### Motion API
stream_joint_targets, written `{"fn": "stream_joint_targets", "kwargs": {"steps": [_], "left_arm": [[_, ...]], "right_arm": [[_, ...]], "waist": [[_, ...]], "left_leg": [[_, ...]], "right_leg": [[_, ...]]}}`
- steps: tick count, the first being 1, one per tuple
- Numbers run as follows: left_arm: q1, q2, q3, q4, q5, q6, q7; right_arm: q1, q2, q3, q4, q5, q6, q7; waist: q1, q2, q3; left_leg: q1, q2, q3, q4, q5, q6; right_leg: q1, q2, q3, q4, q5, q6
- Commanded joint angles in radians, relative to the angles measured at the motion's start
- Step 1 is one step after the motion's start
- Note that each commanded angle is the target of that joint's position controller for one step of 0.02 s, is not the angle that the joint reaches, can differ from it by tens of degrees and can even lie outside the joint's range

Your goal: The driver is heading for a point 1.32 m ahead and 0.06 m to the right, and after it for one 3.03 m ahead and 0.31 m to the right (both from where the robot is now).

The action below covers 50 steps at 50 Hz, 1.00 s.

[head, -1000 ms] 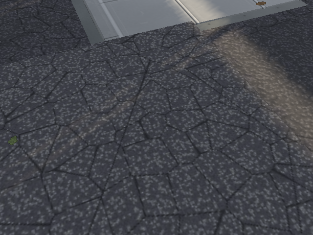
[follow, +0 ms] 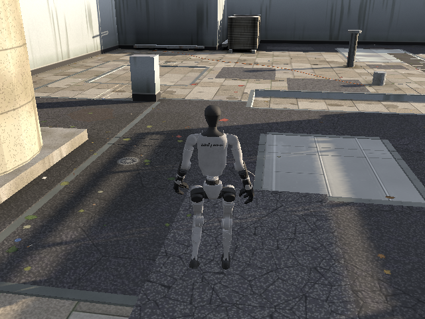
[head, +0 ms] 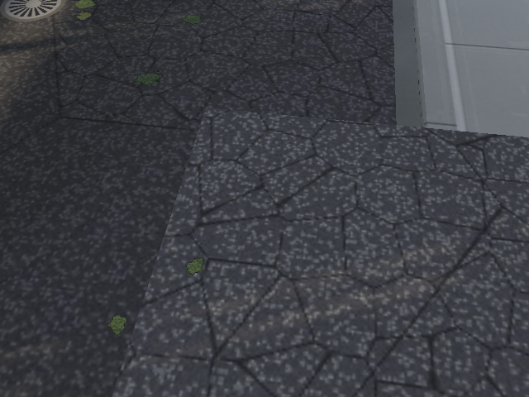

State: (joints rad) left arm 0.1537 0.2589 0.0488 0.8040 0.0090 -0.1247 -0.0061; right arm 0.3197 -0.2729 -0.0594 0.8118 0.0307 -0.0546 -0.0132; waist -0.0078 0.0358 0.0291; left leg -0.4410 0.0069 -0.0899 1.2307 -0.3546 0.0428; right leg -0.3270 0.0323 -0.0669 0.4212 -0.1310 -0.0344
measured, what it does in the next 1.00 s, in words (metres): walks ahead: left foot, then right foot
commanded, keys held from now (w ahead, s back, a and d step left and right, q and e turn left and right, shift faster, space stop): w+q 0.26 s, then w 0.10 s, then w+e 0.64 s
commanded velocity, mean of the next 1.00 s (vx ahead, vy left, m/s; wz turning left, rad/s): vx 0.50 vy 0.00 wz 0.04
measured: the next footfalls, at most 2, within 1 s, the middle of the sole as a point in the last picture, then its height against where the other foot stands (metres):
left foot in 0.38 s outside the picture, level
right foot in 0.96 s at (270, 315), level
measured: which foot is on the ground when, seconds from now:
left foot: up 0.00-0.36, down 0.38-0.94, up 0.96-1.00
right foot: down 0.00-0.40, up 0.42-0.94, down 0.96-1.00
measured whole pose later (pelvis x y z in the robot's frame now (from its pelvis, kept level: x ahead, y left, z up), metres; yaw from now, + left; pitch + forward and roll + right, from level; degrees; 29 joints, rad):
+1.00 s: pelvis +0.54 +0.09 -0.02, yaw -2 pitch +2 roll +1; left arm 0.10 0.27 0.07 0.72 -0.02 -0.06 -0.05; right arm 0.32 -0.26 -0.07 0.84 0.00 -0.07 -0.02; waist -0.02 -0.01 0.05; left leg -0.10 0.05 0.13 0.95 -0.53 -0.02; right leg -0.52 0.05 -0.06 0.66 -0.18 -0.14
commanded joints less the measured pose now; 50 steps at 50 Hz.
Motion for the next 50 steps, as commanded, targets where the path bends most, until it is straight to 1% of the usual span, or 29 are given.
{"fn": "stream_joint_targets", "kwargs": {"steps": [1, 3, 5, 10, 14, 16, 17, 18, 19, 20, 21, 22, 23, 24, 25, 26, 28, 31, 34, 37, 40, 42, 43, 45, 46, 47, 48, 49, 50], "left_arm": [[0.034, 0.085, 0.024, -0.02, 0.0, -0.014, -0.004], [0.042, 0.113, 0.035, -0.002, -0.008, -0.021, -0.006], [0.056, 0.139, 0.044, 0.009, -0.006, -0.019, -0.004], [0.085, 0.175, 0.05, 0.02, -0.01, 0.002, 0.003], [0.145, 0.208, 0.057, 0.042, -0.03, 0.027, 0.003], [0.157, 0.226, 0.06, 0.054, -0.04, 0.041, 0.003], [0.15, 0.239, 0.062, 0.056, -0.042, 0.047, 0.005], [0.132, 0.24, 0.059, 0.056, -0.041, 0.054, 0.007], [0.155, 0.198, 0.041, 0.057, -0.03, 0.054, 0.01], [0.222, 0.088, 0.001, 0.016, 0.003, 0.038, -0.001], [0.242, 0.085, -0.009, 0.032, -0.025, 0.006, -0.014], [0.13, 0.179, 0.021, 0.013, -0.073, -0.003, -0.019], [0.075, 0.162, 0.017, -0.01, -0.078, -0.003, -0.018], [0.063, 0.149, 0.016, -0.001, -0.055, 0.005, -0.011], [0.086, 0.148, 0.025, 0.011, -0.044, 0.022, -0.007], [0.124, 0.133, 0.025, 0.025, -0.044, 0.04, -0.008], [0.151, 0.103, 0.025, 0.039, -0.046, 0.066, -0.004], [0.092, 0.083, 0.028, 0.022, -0.042, 0.074, 0.002], [0.031, 0.068, 0.027, 0.001, -0.034, 0.067, -0.008], [-0.06, 0.042, 0.014, -0.033, -0.027, 0.063, -0.027], [-0.137, 0.029, 0.005, -0.08, -0.026, 0.061, -0.046], [-0.17, 0.03, 0.004, -0.113, -0.028, 0.059, -0.061], [-0.168, 0.034, 0.006, -0.126, -0.03, 0.059, -0.068], [-0.11, 0.067, 0.023, -0.136, -0.034, 0.064, -0.072], [-0.018, 0.1, 0.04, -0.124, -0.038, 0.067, -0.07], [0.133, 0.155, 0.069, -0.093, -0.039, 0.068, -0.059], [0.276, 0.239, 0.102, -0.067, -0.033, 0.078, -0.035], [0.248, 0.331, 0.11, -0.077, -0.031, 0.071, -0.027], [0.295, 0.26, 0.092, -0.092, -0.023, 0.061, -0.029]], "right_arm": [[0.031, -0.034, -0.014, -0.083, 0.005, 0.005, 0.005], [-0.016, -0.025, -0.011, -0.118, -0.002, 0.016, 0.004], [-0.059, -0.031, -0.01, -0.146, -0.009, 0.017, 0.007], [-0.213, -0.025, 0.0, -0.2, -0.007, -0.001, 0.041], [-0.316, -0.029, 0.002, -0.261, -0.004, 0.003, 0.063], [-0.308, -0.045, -0.005, -0.278, -0.008, 0.004, 0.067], [-0.261, -0.066, -0.017, -0.272, -0.012, 0.004, 0.065], [-0.127, -0.1, -0.04, -0.236, -0.015, 0.003, 0.062], [0.049, -0.165, -0.073, -0.181, -0.014, 0.005, 0.048], [0.159, -0.293, -0.1, -0.166, -0.023, 0.008, 0.029], [0.179, -0.271, -0.083, -0.178, -0.022, -0.001, 0.031], [0.146, -0.196, -0.058, -0.17, -0.033, -0.013, 0.042], [0.082, -0.169, -0.05, -0.165, -0.032, -0.019, 0.044], [0.004, -0.129, -0.038, -0.166, -0.029, -0.025, 0.046], [-0.048, -0.091, -0.028, -0.168, -0.03, -0.032, 0.047], [-0.071, -0.081, -0.027, -0.164, -0.035, -0.042, 0.047], [-0.079, -0.08, -0.03, -0.142, -0.042, -0.064, 0.043], [-0.045, -0.082, -0.035, -0.106, -0.053, -0.072, 0.024], [-0.036, -0.089, -0.035, -0.085, -0.05, -0.07, 0.009], [-0.01, -0.109, -0.041, -0.059, -0.044, -0.064, -0.002], [0.037, -0.122, -0.047, -0.026, -0.034, -0.048, -0.008], [0.044, -0.132, -0.051, -0.014, -0.027, -0.031, -0.011], [0.032, -0.141, -0.052, -0.015, -0.025, -0.023, -0.014], [0.008, -0.176, -0.059, -0.023, -0.02, -0.009, -0.023], [-0.008, -0.191, -0.062, -0.027, -0.018, -0.001, -0.027], [-0.034, -0.199, -0.061, -0.032, -0.012, 0.002, -0.029], [-0.028, -0.176, -0.049, -0.048, -0.022, -0.01, -0.029], [0.087, -0.003, 0.001, -0.092, -0.054, -0.041, -0.006], [-0.011, -0.08, -0.004, -0.113, -0.013, -0.088, 0.013]], "waist": [[0.002, -0.111, -0.048], [0.0, -0.095, -0.017], [0.006, -0.08, -0.011], [0.061, -0.076, 0.012], [0.093, -0.083, 0.048], [0.068, -0.097, 0.041], [0.03, -0.114, 0.006], [-0.054, -0.106, -0.067], [-0.129, -0.07, -0.165], [-0.11, 0.177, -0.29], [-0.101, 0.205, -0.464], [-0.128, 0.075, -0.349], [-0.095, 0.067, -0.222], [-0.052, 0.015, -0.154], [-0.014, 0.038, -0.118], [0.011, 0.056, -0.108], [0.033, 0.038, -0.083], [0.019, 0.023, -0.027], [0.003, 0.023, 0.001], [-0.035, 0.012, 0.044], [-0.067, 0.001, 0.078], [-0.069, 0.007, 0.082], [-0.055, 0.016, 0.071], [-0.007, 0.061, 0.0], [0.047, 0.079, -0.057], [0.135, 0.061, -0.138], [0.196, -0.038, -0.223], [0.05, -0.292, -0.305], [0.131, -0.191, -0.433]], "left_leg": [[-0.182, 0.122, -0.027, -0.005, 0.057, -0.002], [-0.232, 0.139, -0.023, -0.065, 0.092, -0.008], [-0.28, 0.146, -0.027, -0.139, 0.169, -0.018], [-0.254, 0.123, 0.053, -0.417, 0.389, -0.012], [-0.244, 0.1, 0.103, -0.541, 0.311, 0.016], [-0.187, 0.059, 0.135, -0.582, 0.196, 0.05], [-0.098, 0.02, 0.163, -0.604, 0.155, 0.07], [0.09, -0.031, 0.193, -0.671, 0.2, 0.098], [0.388, -0.042, 0.158, -0.675, 0.252, 0.127], [0.777, 0.251, -0.293, -0.691, 0.233, 0.255], [0.858, 0.42, -0.7, -0.886, 0.163, 0.362], [0.766, 0.389, -0.553, -0.904, 0.2, 0.293], [0.61, 0.353, -0.377, -0.904, 0.281, 0.252], [0.471, 0.305, -0.256, -0.922, 0.339, 0.217], [0.375, 0.265, -0.163, -0.958, 0.359, 0.192], [0.313, 0.247, -0.114, -0.999, 0.352, 0.181], [0.275, 0.235, -0.027, -1.048, 0.424, 0.18], [0.305, 0.223, 0.076, -1.078, 0.478, 0.16], [0.346, 0.213, 0.153, -1.097, 0.457, 0.133], [0.393, 0.23, 0.206, -1.113, 0.456, 0.118], [0.501, 0.266, 0.239, -1.075, 0.516, 0.114], [0.561, 0.285, 0.259, -1.026, 0.608, 0.107], [0.571, 0.286, 0.276, -0.985, 0.722, 0.097], [0.579, 0.28, 0.301, -0.849, 1.075, 0.075], [0.563, 0.271, 0.309, -0.717, 1.198, 0.062], [0.481, 0.235, 0.325, -0.511, 1.169, 0.034], [0.244, 0.182, 0.321, -0.204, 0.833, -0.012], [-0.209, -0.042, 0.195, 0.158, -0.213, -0.076], [-0.332, -0.056, -0.027, 0.259, -0.238, -0.054]], "right_leg": [[0.169, -0.285, 0.262, -0.265, 0.026, -0.17], [0.154, -0.298, 0.199, -0.297, 0.088, -0.187], [0.181, -0.307, 0.142, -0.305, 0.139, -0.194], [0.235, -0.275, -0.021, -0.28, 0.188, -0.148], [0.332, -0.316, -0.051, -0.245, 0.17, -0.121], [0.374, -0.336, -0.063, -0.179, 0.325, -0.111], [0.381, -0.334, -0.082, -0.096, 0.499, -0.101], [0.353, -0.305, -0.121, 0.075, 0.642, -0.08], [0.196, -0.261, -0.143, 0.304, 0.596, -0.048], [-0.217, -0.146, -0.146, 0.72, -0.01, 0.017], [-0.374, -0.037, 0.071, 0.942, -0.47, 0.021], [-0.454, -0.086, 0.143, 0.996, -0.405, 0.005], [-0.462, -0.127, 0.131, 0.944, -0.318, -0.005], [-0.414, -0.17, 0.133, 0.872, -0.241, 0.0], [-0.353, -0.195, 0.147, 0.819, -0.182, 0.004], [-0.292, -0.201, 0.154, 0.801, -0.134, 0.01], [-0.282, -0.185, 0.163, 0.774, -0.072, 0.023], [-0.38, -0.16, 0.203, 0.67, 0.051, 0.037], [-0.406, -0.137, 0.193, 0.492, 0.196, 0.036], [-0.412, -0.129, 0.131, 0.349, 0.262, 0.023], [-0.464, -0.126, 0.085, 0.27, 0.211, -0.002], [-0.474, -0.114, 0.043, 0.241, 0.13, -0.023], [-0.439, -0.096, 0.016, 0.226, 0.083, -0.039], [-0.294, -0.026, -0.054, 0.235, -0.017, -0.08], [-0.17, 0.014, -0.073, 0.235, -0.057, -0.107], [0.058, 0.052, -0.066, 0.161, -0.002, -0.145], [0.354, -0.052, 0.133, 0.114, 0.019, -0.201], [0.683, -0.314, 0.704, 0.051, -0.04, -0.394], [0.76, -0.369, 0.919, -0.101, -0.149, -0.435]]}}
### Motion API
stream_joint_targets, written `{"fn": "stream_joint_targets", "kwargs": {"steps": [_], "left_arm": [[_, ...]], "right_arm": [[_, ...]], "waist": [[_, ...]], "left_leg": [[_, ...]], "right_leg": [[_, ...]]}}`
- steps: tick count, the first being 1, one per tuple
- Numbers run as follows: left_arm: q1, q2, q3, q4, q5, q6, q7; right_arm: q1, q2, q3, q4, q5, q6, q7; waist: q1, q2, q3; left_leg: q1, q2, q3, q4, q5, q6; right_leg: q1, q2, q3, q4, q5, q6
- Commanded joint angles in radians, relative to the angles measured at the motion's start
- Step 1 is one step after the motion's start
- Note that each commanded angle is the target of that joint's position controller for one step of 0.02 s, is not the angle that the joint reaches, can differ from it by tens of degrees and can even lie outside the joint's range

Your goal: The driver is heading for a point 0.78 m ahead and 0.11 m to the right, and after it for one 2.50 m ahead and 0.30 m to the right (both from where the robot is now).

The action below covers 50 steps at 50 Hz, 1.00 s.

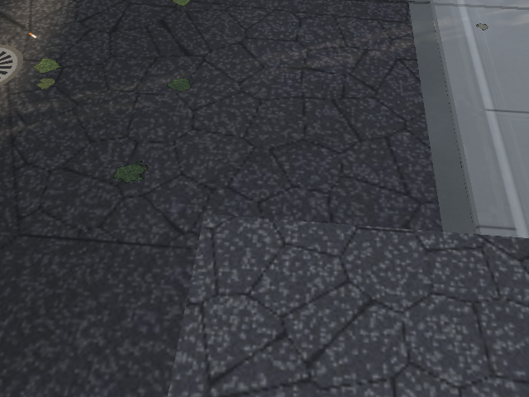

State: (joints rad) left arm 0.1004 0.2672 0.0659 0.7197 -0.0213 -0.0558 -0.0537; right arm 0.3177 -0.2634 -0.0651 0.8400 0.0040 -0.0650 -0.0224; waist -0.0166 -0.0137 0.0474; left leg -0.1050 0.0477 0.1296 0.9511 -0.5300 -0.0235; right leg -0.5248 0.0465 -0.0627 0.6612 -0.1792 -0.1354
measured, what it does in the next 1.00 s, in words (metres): walks ahead, turning right: left foot, then right foot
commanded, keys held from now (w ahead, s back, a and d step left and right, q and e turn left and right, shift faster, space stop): w+e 0.60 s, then w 0.26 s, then w+q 0.14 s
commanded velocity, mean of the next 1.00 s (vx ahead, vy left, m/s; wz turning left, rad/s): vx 0.50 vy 0.00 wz -0.43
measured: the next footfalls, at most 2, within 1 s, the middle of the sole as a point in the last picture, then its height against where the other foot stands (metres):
left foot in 0.42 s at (237, 393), level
right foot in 0.94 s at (379, 337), level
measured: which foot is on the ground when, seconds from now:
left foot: up 0.00-0.40, down 0.42-0.94, up 0.96-1.00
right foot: down 0.00-0.42, up 0.44-0.92, down 0.94-1.00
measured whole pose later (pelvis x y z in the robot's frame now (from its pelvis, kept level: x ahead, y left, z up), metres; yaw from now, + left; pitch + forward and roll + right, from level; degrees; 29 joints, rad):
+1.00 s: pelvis +0.52 -0.12 +0.01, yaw -26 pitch +3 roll +1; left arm 0.07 0.25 0.04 0.61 0.00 -0.07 -0.03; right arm 0.38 -0.29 -0.05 0.89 0.03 -0.07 0.01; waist -0.06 0.00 0.03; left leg -0.21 0.04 -0.01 0.96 -0.50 0.00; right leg -0.47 -0.01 -0.05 0.60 -0.17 -0.05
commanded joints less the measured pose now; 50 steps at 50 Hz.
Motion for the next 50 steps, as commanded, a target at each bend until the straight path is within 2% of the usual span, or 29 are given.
{"fn": "stream_joint_targets", "kwargs": {"steps": [1, 2, 3, 4, 6, 8, 12, 15, 18, 19, 20, 21, 22, 23, 24, 25, 26, 27, 29, 33, 38, 42, 44, 45, 46, 47, 48, 49, 50], "left_arm": [[0.308, 0.192, 0.061, -0.004, 0.008, -0.016, 0.019], [0.231, 0.153, 0.049, -0.019, -0.003, -0.019, 0.018], [0.16, 0.121, 0.039, -0.038, -0.002, -0.019, 0.019], [0.127, 0.099, 0.03, -0.058, 0.008, -0.019, 0.024], [0.12, 0.117, 0.034, -0.068, 0.009, -0.022, 0.032], [0.144, 0.148, 0.041, -0.062, 0.008, -0.023, 0.044], [0.203, 0.163, 0.045, -0.046, -0.005, -0.007, 0.063], [0.251, 0.167, 0.046, -0.033, -0.009, 0.004, 0.066], [0.258, 0.161, 0.045, -0.032, -0.009, 0.012, 0.072], [0.243, 0.162, 0.047, -0.037, -0.006, 0.014, 0.073], [0.219, 0.15, 0.043, -0.046, -0.005, 0.015, 0.073], [0.203, 0.11, 0.029, -0.061, 0.001, 0.011, 0.068], [0.217, 0.052, 0.007, -0.086, 0.024, 0.007, 0.067], [0.373, 0.025, -0.005, -0.109, -0.015, -0.002, 0.065], [0.352, 0.138, 0.014, -0.071, -0.026, 0.002, 0.068], [0.236, 0.18, 0.027, -0.087, -0.015, 0.009, 0.066], [0.186, 0.163, 0.027, -0.099, -0.003, 0.013, 0.066], [0.154, 0.148, 0.029, -0.114, 0.006, 0.012, 0.061], [0.174, 0.109, 0.026, -0.117, -0.009, 0.021, 0.051], [0.121, 0.057, 0.009, -0.137, 0.003, 0.028, 0.051], [-0.018, 0.032, -0.012, -0.153, 0.008, 0.002, 0.026], [-0.116, 0.045, -0.012, -0.191, -0.002, -0.008, 0.009], [-0.102, 0.069, -0.002, -0.196, 0.002, -0.012, 0.007], [-0.021, 0.092, 0.013, -0.177, 0.008, -0.015, 0.01], [0.131, 0.139, 0.04, -0.128, 0.014, -0.016, 0.018], [0.316, 0.22, 0.066, -0.094, 0.026, -0.011, 0.035], [0.346, 0.307, 0.074, -0.093, 0.039, -0.008, 0.042], [0.365, 0.219, 0.056, -0.092, 0.033, -0.012, 0.041], [0.31, 0.175, 0.039, -0.081, 0.026, -0.017, 0.04]], "right_arm": [[-0.107, -0.132, -0.009, -0.169, 0.047, -0.095, 0.028], [-0.127, -0.127, -0.005, -0.174, 0.033, -0.102, 0.022], [-0.132, -0.132, -0.013, -0.164, 0.004, -0.097, 0.014], [-0.109, -0.141, -0.021, -0.162, -0.009, -0.084, 0.013], [-0.086, -0.12, -0.021, -0.169, -0.018, -0.059, 0.012], [-0.126, -0.094, -0.012, -0.189, -0.024, -0.045, 0.008], [-0.285, -0.054, 0.008, -0.227, -0.02, -0.046, 0.015], [-0.363, -0.074, 0.005, -0.251, -0.001, -0.056, 0.03], [-0.358, -0.117, -0.013, -0.258, 0.004, -0.073, 0.042], [-0.325, -0.129, -0.021, -0.252, 0.005, -0.078, 0.042], [-0.249, -0.142, -0.032, -0.233, 0.003, -0.084, 0.039], [-0.138, -0.176, -0.047, -0.217, -0.011, -0.09, 0.033], [0.025, -0.237, -0.061, -0.207, -0.021, -0.086, 0.022], [0.072, -0.287, -0.073, -0.164, -0.027, -0.073, 0.034], [0.032, -0.175, -0.05, -0.194, -0.007, -0.068, 0.034], [-0.006, -0.122, -0.036, -0.2, -0.002, -0.059, 0.027], [-0.049, -0.114, -0.027, -0.202, -0.011, -0.052, 0.027], [-0.073, -0.099, -0.022, -0.192, -0.014, -0.049, 0.026], [-0.087, -0.088, -0.018, -0.177, -0.017, -0.054, 0.026], [-0.053, -0.13, -0.031, -0.123, -0.012, -0.065, 0.031], [-0.033, -0.166, -0.034, -0.076, 0.008, -0.046, 0.031], [0.04, -0.201, -0.038, -0.028, 0.026, -0.026, 0.033], [0.044, -0.214, -0.04, -0.011, 0.035, -0.013, 0.031], [0.03, -0.22, -0.038, -0.005, 0.039, -0.007, 0.029], [0.033, -0.204, -0.028, 0.0, 0.038, -0.004, 0.026], [0.025, -0.153, -0.004, -0.025, 0.014, -0.01, 0.025], [0.129, -0.026, 0.034, -0.053, 0.003, -0.028, 0.031], [0.082, -0.134, 0.008, -0.033, 0.031, -0.043, 0.034], [0.009, -0.171, -0.007, -0.062, 0.052, -0.045, 0.035]], "waist": [[0.147, -0.086, -0.298], [0.095, 0.006, -0.197], [0.051, 0.036, -0.138], [0.018, 0.026, -0.121], [-0.009, 0.007, -0.103], [-0.005, 0.0, -0.079], [0.06, -0.058, -0.067], [0.096, -0.083, -0.07], [0.078, -0.103, -0.072], [0.055, -0.12, -0.076], [0.009, -0.126, -0.1], [-0.048, -0.101, -0.189], [-0.099, 0.036, -0.339], [-0.013, 0.413, -0.411], [-0.043, 0.249, -0.311], [-0.07, 0.143, -0.189], [-0.051, 0.068, -0.124], [-0.033, 0.065, -0.073], [-0.003, 0.118, -0.054], [-0.002, 0.083, -0.037], [-0.039, 0.071, -0.016], [-0.065, 0.093, 0.01], [-0.034, 0.113, 0.001], [0.026, 0.116, -0.043], [0.101, 0.1, -0.134], [0.177, 0.014, -0.278], [0.105, -0.243, -0.404], [0.158, -0.155, -0.429], [0.14, -0.135, -0.269]], "left_leg": [[-0.741, -0.038, -0.253, 0.492, 0.039, 0.041], [-0.705, 0.01, -0.242, 0.388, 0.13, 0.051], [-0.636, 0.039, -0.229, 0.305, 0.169, 0.043], [-0.567, 0.059, -0.233, 0.263, 0.198, 0.033], [-0.521, 0.065, -0.211, 0.18, 0.227, 0.003], [-0.517, 0.054, -0.185, 0.067, 0.294, -0.027], [-0.446, -0.013, -0.161, -0.264, 0.556, -0.043], [-0.408, -0.051, -0.171, -0.388, 0.604, -0.038], [-0.383, -0.058, -0.205, -0.463, 0.516, -0.003], [-0.343, -0.058, -0.204, -0.476, 0.478, 0.015], [-0.239, -0.062, -0.187, -0.519, 0.484, 0.041], [-0.041, 0.004, -0.23, -0.512, 0.488, 0.087], [0.232, 0.189, -0.425, -0.5, 0.442, 0.149], [0.473, 0.383, -0.912, -0.605, 0.2, 0.308], [0.405, 0.371, -0.91, -0.641, 0.001, 0.278], [0.28, 0.324, -0.728, -0.648, 0.042, 0.231], [0.156, 0.281, -0.605, -0.666, 0.18, 0.211], [0.072, 0.243, -0.519, -0.689, 0.279, 0.207], [-0.012, 0.2, -0.39, -0.738, 0.366, 0.198], [-0.021, 0.209, -0.277, -0.788, 0.517, 0.24], [0.005, 0.172, -0.138, -0.791, 0.588, 0.213], [0.085, 0.216, -0.14, -0.765, 0.604, 0.199], [0.122, 0.232, -0.146, -0.701, 0.743, 0.185], [0.112, 0.214, -0.126, -0.606, 0.895, 0.167], [0.049, 0.167, -0.091, -0.433, 0.979, 0.14], [-0.169, 0.115, -0.062, -0.135, 0.724, 0.096], [-0.538, -0.061, -0.099, 0.221, -0.009, 0.034], [-0.623, -0.041, -0.257, 0.353, -0.053, 0.039], [-0.693, 0.004, -0.244, 0.371, 0.025, 0.046]], "right_leg": [[0.859, -0.351, 0.754, -0.361, -0.055, -0.269], [0.692, -0.302, 0.617, -0.36, 0.038, -0.223], [0.545, -0.26, 0.521, -0.37, 0.144, -0.193], [0.454, -0.23, 0.465, -0.395, 0.214, -0.186], [0.36, -0.204, 0.413, -0.424, 0.307, -0.187], [0.289, -0.176, 0.349, -0.432, 0.375, -0.175], [0.245, -0.1, 0.284, -0.394, 0.283, -0.101], [0.291, -0.126, 0.357, -0.357, 0.185, -0.084], [0.389, -0.17, 0.465, -0.276, 0.135, -0.065], [0.401, -0.176, 0.489, -0.245, 0.152, -0.055], [0.392, -0.152, 0.486, -0.186, 0.201, -0.035], [0.338, -0.102, 0.44, -0.031, 0.222, -0.002], [0.192, -0.021, 0.333, 0.262, -0.006, 0.04], [-0.167, 0.069, 0.251, 0.544, -0.436, 0.089], [-0.269, -0.018, 0.276, 0.661, -0.372, 0.104], [-0.287, -0.049, 0.241, 0.679, -0.271, 0.112], [-0.25, -0.082, 0.215, 0.657, -0.202, 0.118], [-0.233, -0.108, 0.213, 0.611, -0.161, 0.121], [-0.171, -0.14, 0.188, 0.561, -0.128, 0.122], [-0.205, -0.147, 0.18, 0.416, -0.061, 0.14], [-0.136, -0.134, 0.102, 0.094, 0.157, 0.133], [-0.093, -0.11, 0.056, -0.041, 0.107, 0.103], [-0.022, -0.083, 0.036, -0.098, 0.034, 0.07], [0.112, -0.051, 0.012, -0.15, 0.047, 0.048], [0.341, -0.028, 0.001, -0.177, 0.089, 0.021], [0.66, -0.203, 0.188, -0.137, 0.141, -0.037], [0.929, -0.471, 0.661, -0.241, 0.015, -0.184], [0.888, -0.473, 0.75, -0.313, -0.08, -0.188], [0.776, -0.437, 0.575, -0.325, -0.04, -0.144]]}}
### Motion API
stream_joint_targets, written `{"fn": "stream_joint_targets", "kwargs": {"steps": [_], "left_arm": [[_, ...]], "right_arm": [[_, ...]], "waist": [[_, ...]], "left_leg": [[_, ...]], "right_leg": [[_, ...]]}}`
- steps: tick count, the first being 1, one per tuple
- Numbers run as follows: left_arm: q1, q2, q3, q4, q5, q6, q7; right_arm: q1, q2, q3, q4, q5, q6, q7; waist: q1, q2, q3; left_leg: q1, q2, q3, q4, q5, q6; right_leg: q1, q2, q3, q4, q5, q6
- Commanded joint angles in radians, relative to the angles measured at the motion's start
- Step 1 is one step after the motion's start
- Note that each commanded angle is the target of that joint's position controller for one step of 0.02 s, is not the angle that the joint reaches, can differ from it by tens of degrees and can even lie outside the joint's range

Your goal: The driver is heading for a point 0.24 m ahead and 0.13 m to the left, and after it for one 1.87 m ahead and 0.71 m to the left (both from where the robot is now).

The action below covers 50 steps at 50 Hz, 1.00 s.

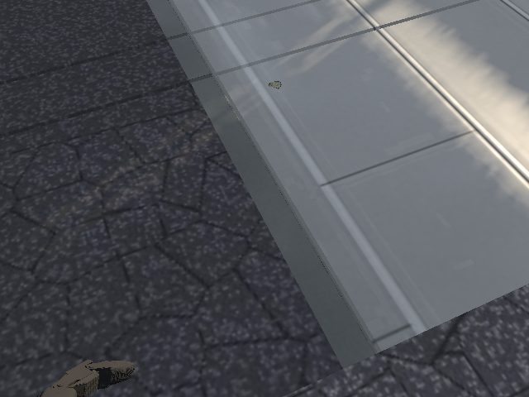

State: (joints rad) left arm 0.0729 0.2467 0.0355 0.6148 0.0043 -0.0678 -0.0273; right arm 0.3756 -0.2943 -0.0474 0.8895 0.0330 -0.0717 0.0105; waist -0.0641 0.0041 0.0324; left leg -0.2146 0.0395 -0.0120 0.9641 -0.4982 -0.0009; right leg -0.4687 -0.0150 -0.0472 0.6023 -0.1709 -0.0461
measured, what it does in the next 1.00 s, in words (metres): walks ahead, turning left: left foot, then right foot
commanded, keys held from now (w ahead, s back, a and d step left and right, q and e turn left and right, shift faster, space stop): w+q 1.00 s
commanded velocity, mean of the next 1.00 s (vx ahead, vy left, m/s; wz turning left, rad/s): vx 0.50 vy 0.00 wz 0.49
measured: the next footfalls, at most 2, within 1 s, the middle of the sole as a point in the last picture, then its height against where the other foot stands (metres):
left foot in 0.48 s outside the picture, level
right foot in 0.96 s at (231, 298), level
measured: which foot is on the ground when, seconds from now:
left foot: up 0.00-0.46, down 0.48-0.96, up 0.98-1.00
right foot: down 0.00-0.48, up 0.50-0.94, down 0.96-1.00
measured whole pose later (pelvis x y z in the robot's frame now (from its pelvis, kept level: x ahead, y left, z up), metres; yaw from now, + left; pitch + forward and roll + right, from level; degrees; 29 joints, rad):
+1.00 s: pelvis +0.54 +0.12 +0.00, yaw +33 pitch +3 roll -1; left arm 0.06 0.27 0.05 0.68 0.01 -0.13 -0.02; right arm 0.36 -0.30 -0.08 0.73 0.03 -0.03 -0.02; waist -0.06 0.03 0.00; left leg -0.21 -0.09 -0.21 0.87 -0.53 0.04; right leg -0.46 0.04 0.01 0.55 -0.14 -0.02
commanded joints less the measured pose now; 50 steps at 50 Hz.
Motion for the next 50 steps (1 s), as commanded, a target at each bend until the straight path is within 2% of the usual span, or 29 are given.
{"fn": "stream_joint_targets", "kwargs": {"steps": [1, 2, 3, 5, 7, 13, 17, 19, 21, 22, 23, 24, 25, 26, 27, 28, 29, 30, 33, 35, 38, 41, 43, 45, 46, 47, 48, 49, 50], "left_arm": [[0.272, 0.157, 0.057, 0.027, -0.005, -0.009, 0.011], [0.215, 0.124, 0.049, 0.029, -0.002, -0.014, 0.006], [0.179, 0.098, 0.043, 0.031, 0.003, -0.024, 0.004], [0.156, 0.095, 0.049, 0.052, 0.006, -0.045, 0.004], [0.155, 0.109, 0.056, 0.076, 0.011, -0.055, 0.011], [0.192, 0.15, 0.07, 0.126, 0.008, -0.046, 0.036], [0.256, 0.179, 0.081, 0.166, -0.008, -0.024, 0.043], [0.264, 0.194, 0.086, 0.179, -0.017, -0.008, 0.044], [0.245, 0.224, 0.093, 0.176, -0.023, 0.006, 0.051], [0.233, 0.239, 0.095, 0.174, -0.026, 0.015, 0.055], [0.212, 0.245, 0.094, 0.169, -0.031, 0.023, 0.058], [0.217, 0.225, 0.084, 0.158, -0.023, 0.017, 0.063], [0.314, 0.064, 0.035, 0.104, 0.02, -0.008, 0.047], [0.238, 0.111, 0.032, 0.088, -0.013, -0.054, 0.032], [0.123, 0.166, 0.047, 0.056, -0.053, -0.076, 0.023], [0.103, 0.155, 0.04, 0.049, -0.046, -0.086, 0.026], [0.104, 0.158, 0.045, 0.062, -0.018, -0.086, 0.034], [0.126, 0.171, 0.054, 0.068, -0.003, -0.075, 0.036], [0.14, 0.139, 0.051, 0.064, 0.01, -0.04, 0.035], [0.073, 0.111, 0.039, 0.041, 0.014, -0.031, 0.037], [-0.045, 0.083, 0.024, 0.017, 0.009, -0.035, 0.027], [-0.121, 0.102, 0.028, -0.006, -0.009, -0.045, 0.014], [-0.128, 0.131, 0.038, -0.013, -0.012, -0.053, 0.006], [-0.089, 0.153, 0.051, -0.008, -0.015, -0.064, 0.003], [-0.024, 0.162, 0.059, 0.01, -0.014, -0.069, 0.005], [0.074, 0.19, 0.074, 0.029, -0.004, -0.074, 0.011], [0.226, 0.247, 0.089, 0.042, 0.011, -0.075, 0.02], [0.298, 0.322, 0.106, 0.079, 0.021, -0.062, 0.014], [0.273, 0.224, 0.088, 0.065, -0.003, -0.058, 0.011]], "right_arm": [[-0.091, -0.129, -0.024, -0.118, 0.013, -0.035, -0.001], [-0.107, -0.122, -0.028, -0.117, -0.003, -0.027, -0.005], [-0.08, -0.111, -0.032, -0.107, -0.004, -0.011, -0.005], [-0.048, -0.064, -0.027, -0.096, 0.001, 0.017, -0.007], [-0.078, -0.048, -0.027, -0.108, -0.002, 0.032, -0.01], [-0.242, -0.018, -0.016, -0.163, -0.013, 0.027, 0.017], [-0.364, -0.01, -0.007, -0.225, -0.013, 0.026, 0.041], [-0.388, -0.019, -0.01, -0.253, -0.012, 0.026, 0.053], [-0.348, -0.047, -0.025, -0.264, -0.011, 0.03, 0.058], [-0.274, -0.074, -0.041, -0.253, -0.009, 0.033, 0.057], [-0.133, -0.119, -0.068, -0.221, -0.006, 0.034, 0.05], [0.031, -0.195, -0.105, -0.181, -0.008, 0.042, 0.031], [0.029, -0.317, -0.125, -0.178, -0.001, 0.04, 0.017], [0.062, -0.26, -0.103, -0.213, -0.012, 0.025, 0.021], [0.036, -0.195, -0.086, -0.205, -0.021, 0.013, 0.024], [-0.024, -0.162, -0.077, -0.211, -0.014, 0.006, 0.023], [-0.1, -0.124, -0.065, -0.225, -0.012, 0.006, 0.021], [-0.145, -0.098, -0.054, -0.245, -0.024, 0.004, 0.016], [-0.158, -0.115, -0.058, -0.254, -0.025, 0.0, 0.003], [-0.13, -0.144, -0.066, -0.245, -0.02, 0.001, -0.011], [-0.089, -0.151, -0.069, -0.231, -0.011, 0.011, -0.022], [-0.035, -0.156, -0.07, -0.213, -0.006, 0.02, -0.024], [-0.019, -0.146, -0.068, -0.208, -0.004, 0.025, -0.027], [-0.032, -0.146, -0.071, -0.212, -0.008, 0.03, -0.03], [-0.049, -0.133, -0.067, -0.219, -0.009, 0.033, -0.03], [-0.056, -0.096, -0.054, -0.229, -0.013, 0.031, -0.028], [-0.046, -0.035, -0.031, -0.249, -0.03, 0.027, -0.025], [0.1, 0.007, -0.016, -0.28, 0.004, 0.017, -0.024], [0.087, -0.105, -0.034, -0.248, 0.016, 0.018, -0.029]], "waist": [[0.153, -0.109, -0.176], [0.12, -0.102, -0.119], [0.085, -0.116, -0.094], [0.052, -0.1, -0.072], [0.044, -0.074, -0.034], [0.093, -0.051, 0.028], [0.139, -0.036, 0.071], [0.134, -0.048, 0.069], [0.093, -0.085, 0.014], [0.047, -0.103, -0.037], [-0.036, -0.092, -0.109], [-0.112, -0.031, -0.196], [0.006, 0.262, -0.262], [-0.048, 0.166, -0.433], [-0.074, 0.103, -0.301], [-0.031, 0.041, -0.204], [0.017, -0.001, -0.136], [0.056, 0.017, -0.114], [0.089, 0.021, -0.082], [0.073, 0.025, -0.053], [0.022, 0.063, -0.038], [-0.011, 0.084, -0.036], [-0.006, 0.093, -0.04], [0.024, 0.123, -0.044], [0.063, 0.131, -0.061], [0.112, 0.117, -0.128], [0.168, -0.006, -0.267], [0.096, -0.353, -0.36], [0.122, -0.24, -0.287]], "left_leg": [[-0.559, 0.056, -0.08, 0.31, 0.082, 0.022], [-0.522, 0.081, -0.077, 0.263, 0.145, 0.017], [-0.459, 0.101, -0.089, 0.238, 0.195, 0.014], [-0.409, 0.103, -0.09, 0.217, 0.245, 0.003], [-0.447, 0.101, -0.105, 0.173, 0.305, -0.007], [-0.48, 0.079, -0.052, -0.145, 0.566, -0.001], [-0.521, 0.068, 0.008, -0.273, 0.528, 0.033], [-0.512, 0.049, 0.045, -0.307, 0.447, 0.059], [-0.399, -0.013, 0.107, -0.312, 0.345, 0.097], [-0.296, -0.056, 0.135, -0.312, 0.297, 0.121], [-0.099, -0.102, 0.146, -0.372, 0.331, 0.155], [0.204, -0.07, 0.033, -0.413, 0.379, 0.201], [0.561, 0.205, -0.51, -0.466, 0.295, 0.383], [0.648, 0.301, -0.843, -0.64, 0.157, 0.457], [0.576, 0.275, -0.703, -0.672, 0.208, 0.393], [0.429, 0.233, -0.575, -0.667, 0.282, 0.355], [0.274, 0.192, -0.473, -0.673, 0.385, 0.325], [0.166, 0.165, -0.41, -0.693, 0.476, 0.315], [0.016, 0.126, -0.323, -0.735, 0.605, 0.317], [-0.038, 0.093, -0.265, -0.742, 0.623, 0.298], [-0.072, 0.037, -0.219, -0.721, 0.516, 0.242], [-0.039, 0.058, -0.279, -0.686, 0.424, 0.223], [0.025, 0.082, -0.346, -0.629, 0.382, 0.211], [0.06, 0.099, -0.402, -0.569, 0.388, 0.195], [0.054, 0.08, -0.405, -0.52, 0.411, 0.177], [0.015, 0.031, -0.37, -0.397, 0.446, 0.144], [-0.11, -0.038, -0.277, -0.11, 0.292, 0.103], [-0.468, -0.155, -0.162, 0.201, -0.115, 0.041], [-0.592, -0.068, -0.185, 0.333, -0.067, 0.026]], "right_leg": [[0.591, -0.325, 0.432, -0.292, 0.011, -0.2], [0.483, -0.286, 0.346, -0.328, 0.054, -0.18], [0.406, -0.258, 0.276, -0.369, 0.092, -0.164], [0.333, -0.254, 0.196, -0.429, 0.156, -0.168], [0.314, -0.251, 0.116, -0.458, 0.222, -0.162], [0.37, -0.227, -0.065, -0.483, 0.248, -0.121], [0.496, -0.267, -0.113, -0.45, 0.285, -0.109], [0.557, -0.283, -0.134, -0.395, 0.394, -0.094], [0.586, -0.282, -0.162, -0.272, 0.724, -0.07], [0.584, -0.274, -0.174, -0.155, 0.877, -0.058], [0.527, -0.244, -0.197, 0.036, 0.91, -0.032], [0.319, -0.203, -0.199, 0.312, 0.69, 0.014], [-0.165, -0.008, -0.144, 0.694, -0.295, 0.086], [-0.291, 0.055, 0.117, 0.831, -0.435, 0.077], [-0.38, 0.0, 0.149, 0.823, -0.344, 0.05], [-0.363, -0.044, 0.143, 0.735, -0.256, 0.033], [-0.296, -0.079, 0.139, 0.644, -0.208, 0.037], [-0.215, -0.101, 0.145, 0.591, -0.173, 0.044], [-0.141, -0.098, 0.116, 0.465, -0.124, 0.084], [-0.139, -0.079, 0.097, 0.328, -0.018, 0.11], [-0.071, -0.027, 0.087, 0.079, 0.195, 0.117], [-0.026, 0.008, 0.1, -0.036, 0.25, 0.113], [-0.015, 0.013, 0.124, -0.09, 0.204, 0.094], [0.037, 0.015, 0.127, -0.113, 0.118, 0.065], [0.123, 0.019, 0.111, -0.151, 0.111, 0.044], [0.289, -0.018, 0.129, -0.16, 0.106, 0.009], [0.545, -0.196, 0.303, -0.151, 0.047, -0.054], [0.817, -0.41, 0.793, -0.258, -0.177, -0.228], [0.773, -0.414, 0.857, -0.304, -0.406, -0.218]]}}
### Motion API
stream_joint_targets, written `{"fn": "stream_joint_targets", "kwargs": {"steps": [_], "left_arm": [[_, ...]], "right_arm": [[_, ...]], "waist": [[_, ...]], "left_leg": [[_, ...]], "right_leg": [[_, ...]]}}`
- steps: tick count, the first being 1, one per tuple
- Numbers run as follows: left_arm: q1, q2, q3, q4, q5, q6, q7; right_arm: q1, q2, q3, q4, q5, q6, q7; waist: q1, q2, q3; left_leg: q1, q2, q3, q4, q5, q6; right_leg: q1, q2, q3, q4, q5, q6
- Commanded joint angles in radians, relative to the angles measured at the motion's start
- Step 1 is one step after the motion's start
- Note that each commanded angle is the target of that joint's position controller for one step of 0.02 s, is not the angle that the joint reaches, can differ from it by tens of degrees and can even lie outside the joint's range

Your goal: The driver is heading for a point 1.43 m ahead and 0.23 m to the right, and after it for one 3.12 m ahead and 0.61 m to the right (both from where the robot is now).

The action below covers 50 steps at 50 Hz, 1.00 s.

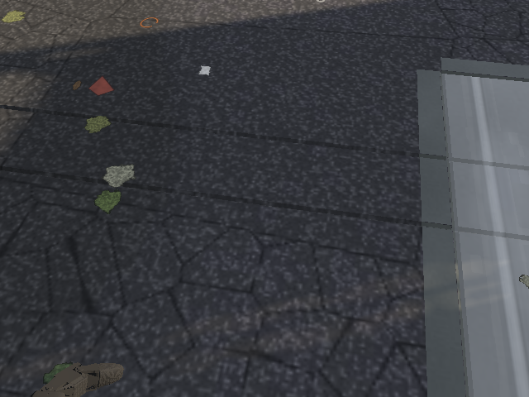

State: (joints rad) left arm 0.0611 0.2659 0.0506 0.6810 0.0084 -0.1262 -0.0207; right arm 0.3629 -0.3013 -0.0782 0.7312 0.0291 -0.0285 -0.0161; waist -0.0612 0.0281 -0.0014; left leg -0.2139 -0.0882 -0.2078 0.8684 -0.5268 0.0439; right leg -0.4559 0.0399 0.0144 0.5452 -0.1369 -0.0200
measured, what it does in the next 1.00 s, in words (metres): walks ahead: left foot, then right foot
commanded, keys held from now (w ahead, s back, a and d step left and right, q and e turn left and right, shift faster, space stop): w+q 0.04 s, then w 0.24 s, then w+e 0.72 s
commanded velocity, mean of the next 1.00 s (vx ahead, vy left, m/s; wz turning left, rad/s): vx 0.50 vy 0.00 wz -0.13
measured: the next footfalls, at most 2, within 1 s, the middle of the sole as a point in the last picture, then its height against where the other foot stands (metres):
left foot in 0.44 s outside the picture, level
right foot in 0.96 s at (304, 334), level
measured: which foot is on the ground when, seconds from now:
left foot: up 0.00-0.42, down 0.44-0.98, up 1.00-1.00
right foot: down 0.00-0.44, up 0.46-0.94, down 0.96-1.00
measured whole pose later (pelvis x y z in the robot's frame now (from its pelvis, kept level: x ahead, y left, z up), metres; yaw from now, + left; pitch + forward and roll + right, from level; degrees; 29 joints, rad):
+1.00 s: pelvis +0.51 +0.00 -0.01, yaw -13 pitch +2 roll +2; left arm 0.08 0.29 0.07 0.68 -0.02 -0.02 -0.05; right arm 0.31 -0.29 -0.08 0.84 0.01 -0.05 -0.02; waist -0.04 -0.01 0.06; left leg -0.05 0.10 0.19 0.77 -0.48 -0.05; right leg -0.53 0.01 -0.05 0.67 -0.16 -0.10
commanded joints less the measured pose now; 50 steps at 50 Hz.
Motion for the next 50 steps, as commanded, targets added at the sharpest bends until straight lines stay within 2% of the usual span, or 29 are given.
{"fn": "stream_joint_targets", "kwargs": {"steps": [1, 2, 3, 4, 6, 9, 14, 17, 19, 20, 21, 22, 23, 24, 25, 26, 27, 28, 29, 32, 36, 39, 43, 44, 46, 47, 48, 49, 50], "left_arm": [[0.244, 0.142, 0.055, -0.011, -0.011, 0.008, 0.01], [0.196, 0.125, 0.045, -0.014, -0.002, 0.015, 0.011], [0.174, 0.104, 0.037, -0.002, 0.003, 0.019, 0.01], [0.167, 0.092, 0.03, 0.007, 0.009, 0.017, 0.011], [0.18, 0.089, 0.03, 0.031, 0.001, 0.008, 0.007], [0.198, 0.134, 0.042, 0.065, -0.008, 0.003, 0.006], [0.239, 0.175, 0.046, 0.107, -0.026, 0.023, 0.01], [0.309, 0.191, 0.045, 0.143, -0.039, 0.04, 0.007], [0.315, 0.21, 0.049, 0.156, -0.044, 0.053, 0.011], [0.304, 0.221, 0.051, 0.159, -0.045, 0.058, 0.014], [0.293, 0.216, 0.048, 0.16, -0.047, 0.061, 0.016], [0.291, 0.18, 0.033, 0.154, -0.037, 0.057, 0.017], [0.305, 0.086, 0.002, 0.115, -0.007, 0.048, 0.017], [0.389, 0.048, -0.012, 0.111, -0.028, 0.033, 0.017], [0.331, 0.151, 0.018, 0.117, -0.053, 0.033, 0.015], [0.271, 0.164, 0.025, 0.098, -0.057, 0.034, 0.014], [0.243, 0.149, 0.026, 0.1, -0.047, 0.039, 0.019], [0.242, 0.14, 0.031, 0.1, -0.037, 0.05, 0.02], [0.265, 0.12, 0.03, 0.109, -0.039, 0.064, 0.019], [0.245, 0.077, 0.026, 0.095, -0.039, 0.092, 0.02], [0.149, 0.06, 0.02, 0.058, -0.031, 0.093, 0.005], [0.04, 0.045, 0.009, 0.019, -0.027, 0.089, -0.016], [-0.051, 0.061, 0.009, -0.036, -0.028, 0.092, -0.037], [-0.055, 0.069, 0.013, -0.047, -0.027, 0.093, -0.041], [0.004, 0.103, 0.032, -0.051, -0.027, 0.098, -0.042], [0.119, 0.136, 0.054, -0.026, -0.03, 0.1, -0.039], [0.289, 0.201, 0.09, 0.02, -0.033, 0.105, -0.025], [0.384, 0.313, 0.122, 0.041, -0.038, 0.114, -0.002], [0.33, 0.353, 0.115, -0.002, -0.035, 0.097, -0.009]], "right_arm": [[-0.015, -0.15, -0.019, -0.102, 0.009, -0.019, -0.001], [-0.068, -0.14, -0.02, -0.112, -0.004, -0.013, -0.002], [-0.102, -0.121, -0.02, -0.124, -0.016, -0.014, 0.001], [-0.096, -0.096, -0.018, -0.126, -0.01, -0.014, 0.008], [-0.08, -0.052, -0.008, -0.122, -0.003, -0.009, 0.014], [-0.142, -0.026, 0.006, -0.143, -0.016, -0.011, 0.016], [-0.293, -0.002, 0.028, -0.167, -0.016, -0.034, 0.041], [-0.38, -0.014, 0.026, -0.199, -0.008, -0.046, 0.051], [-0.376, -0.041, 0.016, -0.205, -0.006, -0.054, 0.056], [-0.329, -0.06, 0.006, -0.193, -0.008, -0.058, 0.056], [-0.225, -0.091, -0.013, -0.16, -0.015, -0.06, 0.05], [-0.074, -0.144, -0.038, -0.121, -0.025, -0.058, 0.038], [0.084, -0.232, -0.059, -0.104, -0.05, -0.049, 0.02], [0.089, -0.239, -0.053, -0.102, -0.053, -0.043, 0.024], [0.054, -0.15, -0.031, -0.097, -0.039, -0.045, 0.027], [-0.003, -0.111, -0.017, -0.092, -0.026, -0.048, 0.028], [-0.067, -0.082, -0.008, -0.089, -0.028, -0.052, 0.032], [-0.112, -0.056, -0.002, -0.085, -0.032, -0.06, 0.036], [-0.142, -0.042, 0.0, -0.078, -0.038, -0.069, 0.037], [-0.161, -0.053, -0.012, -0.047, -0.044, -0.09, 0.03], [-0.137, -0.086, -0.024, -0.008, -0.046, -0.087, 0.012], [-0.104, -0.121, -0.034, 0.014, -0.037, -0.078, 0.003], [-0.059, -0.151, -0.048, 0.05, -0.014, -0.054, 0.001], [-0.058, -0.161, -0.051, 0.054, -0.01, -0.046, 0.0], [-0.073, -0.193, -0.059, 0.053, -0.002, -0.031, -0.004], [-0.089, -0.199, -0.059, 0.05, 0.002, -0.021, -0.006], [-0.085, -0.18, -0.049, 0.046, 0.001, -0.019, -0.009], [-0.047, -0.091, -0.02, 0.012, -0.037, -0.029, -0.01], [-0.02, -0.023, 0.01, -0.031, -0.039, -0.065, 0.0]], "waist": [[0.148, -0.166, -0.133], [0.131, -0.101, -0.07], [0.117, -0.095, -0.02], [0.094, -0.118, -0.004], [0.079, -0.135, -0.002], [0.078, -0.104, 0.015], [0.126, -0.095, 0.033], [0.149, -0.105, 0.058], [0.123, -0.122, 0.057], [0.085, -0.128, 0.035], [0.023, -0.117, -0.026], [-0.047, -0.098, -0.134], [-0.087, 0.074, -0.301], [-0.044, 0.271, -0.406], [-0.058, 0.158, -0.277], [-0.037, 0.137, -0.154], [-0.004, 0.086, -0.097], [0.027, 0.098, -0.05], [0.054, 0.105, -0.033], [0.08, 0.064, 0.006], [0.062, 0.032, 0.041], [0.021, 0.012, 0.074], [-0.001, 0.011, 0.102], [0.006, 0.018, 0.096], [0.054, 0.053, 0.031], [0.124, 0.051, -0.033], [0.205, 0.022, -0.123], [0.196, -0.18, -0.197], [0.119, -0.295, -0.345]], "left_leg": [[-0.613, 0.093, 0.032, 0.456, 0.06, -0.024], [-0.576, 0.126, 0.059, 0.436, 0.132, -0.029], [-0.55, 0.147, 0.059, 0.387, 0.178, -0.03], [-0.502, 0.166, 0.061, 0.351, 0.204, -0.027], [-0.465, 0.168, 0.083, 0.288, 0.214, -0.029], [-0.5, 0.178, 0.096, 0.134, 0.282, -0.042], [-0.413, 0.173, 0.183, -0.167, 0.503, -0.044], [-0.368, 0.145, 0.202, -0.27, 0.483, -0.036], [-0.319, 0.127, 0.199, -0.331, 0.435, -0.016], [-0.234, 0.11, 0.209, -0.368, 0.428, -0.001], [-0.066, 0.087, 0.227, -0.411, 0.448, 0.022], [0.184, 0.133, 0.189, -0.386, 0.474, 0.054], [0.511, 0.388, -0.103, -0.367, 0.455, 0.133], [0.606, 0.531, -0.466, -0.501, 0.295, 0.238], [0.51, 0.489, -0.394, -0.535, 0.2, 0.209], [0.387, 0.452, -0.241, -0.56, 0.22, 0.178], [0.273, 0.408, -0.15, -0.595, 0.268, 0.158], [0.182, 0.377, -0.072, -0.634, 0.333, 0.15], [0.118, 0.357, -0.008, -0.671, 0.377, 0.143], [0.059, 0.358, 0.116, -0.727, 0.521, 0.154], [0.093, 0.342, 0.254, -0.744, 0.579, 0.138], [0.122, 0.352, 0.323, -0.751, 0.574, 0.124], [0.254, 0.388, 0.369, -0.698, 0.626, 0.1], [0.281, 0.393, 0.382, -0.662, 0.709, 0.09], [0.308, 0.387, 0.413, -0.51, 1.053, 0.066], [0.285, 0.363, 0.438, -0.344, 1.175, 0.046], [0.164, 0.318, 0.459, -0.107, 1.113, 0.007], [-0.178, 0.23, 0.462, 0.252, 0.553, -0.054], [-0.476, 0.036, 0.237, 0.516, -0.075, -0.09]], "right_leg": [[0.645, -0.42, 0.618, -0.255, -0.407, -0.196], [0.526, -0.373, 0.481, -0.267, -0.268, -0.167], [0.438, -0.329, 0.394, -0.287, -0.16, -0.161], [0.379, -0.295, 0.321, -0.31, -0.091, -0.152], [0.339, -0.272, 0.24, -0.348, -0.011, -0.168], [0.347, -0.289, 0.171, -0.385, 0.114, -0.202], [0.353, -0.249, 0.037, -0.39, 0.185, -0.17], [0.387, -0.274, 0.071, -0.362, 0.194, -0.165], [0.422, -0.299, 0.1, -0.319, 0.231, -0.151], [0.421, -0.297, 0.098, -0.268, 0.304, -0.137], [0.393, -0.262, 0.066, -0.153, 0.423, -0.112], [0.286, -0.208, 0.027, 0.042, 0.391, -0.076], [0.008, -0.111, -0.034, 0.401, 0.028, -0.015], [-0.211, -0.02, 0.055, 0.632, -0.466, 0.006], [-0.302, -0.073, 0.109, 0.729, -0.422, 0.007], [-0.332, -0.111, 0.086, 0.722, -0.332, 0.001], [-0.298, -0.143, 0.074, 0.69, -0.254, 0.004], [-0.258, -0.167, 0.079, 0.651, -0.196, 0.01], [-0.204, -0.181, 0.085, 0.637, -0.157, 0.015], [-0.207, -0.184, 0.091, 0.596, -0.077, 0.035], [-0.243, -0.174, 0.082, 0.386, 0.109, 0.039], [-0.22, -0.161, 0.023, 0.232, 0.188, 0.023], [-0.241, -0.146, -0.024, 0.126, 0.101, -0.022], [-0.223, -0.131, -0.045, 0.112, 0.055, -0.038], [-0.092, -0.061, -0.11, 0.109, -0.051, -0.079], [0.061, -0.011, -0.14, 0.078, -0.059, -0.108], [0.327, 0.03, -0.123, 0.025, -0.007, -0.147], [0.63, -0.178, 0.238, -0.012, -0.013, -0.243], [0.828, -0.368, 0.804, -0.202, -0.21, -0.42]]}}
Keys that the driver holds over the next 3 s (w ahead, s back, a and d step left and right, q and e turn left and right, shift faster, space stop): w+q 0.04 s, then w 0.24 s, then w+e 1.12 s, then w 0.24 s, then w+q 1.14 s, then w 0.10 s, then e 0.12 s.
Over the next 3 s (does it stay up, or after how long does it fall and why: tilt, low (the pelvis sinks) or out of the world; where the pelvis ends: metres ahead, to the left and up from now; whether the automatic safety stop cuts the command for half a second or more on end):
stays up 1.55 -0.30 0.00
